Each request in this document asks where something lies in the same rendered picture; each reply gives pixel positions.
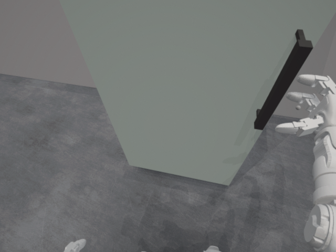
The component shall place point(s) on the robot right upper arm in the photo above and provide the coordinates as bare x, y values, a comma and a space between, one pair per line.
320, 229

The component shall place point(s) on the right robot hand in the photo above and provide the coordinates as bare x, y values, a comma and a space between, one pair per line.
326, 109

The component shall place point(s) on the fridge door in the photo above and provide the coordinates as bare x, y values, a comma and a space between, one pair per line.
181, 80

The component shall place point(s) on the right robot forearm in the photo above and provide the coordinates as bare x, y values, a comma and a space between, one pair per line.
324, 167

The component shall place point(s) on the left robot hand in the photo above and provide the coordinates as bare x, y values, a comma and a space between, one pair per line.
75, 246

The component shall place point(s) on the handle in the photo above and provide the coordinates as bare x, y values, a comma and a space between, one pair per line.
296, 59

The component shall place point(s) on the robot right shin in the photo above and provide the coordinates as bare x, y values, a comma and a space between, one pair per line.
213, 247

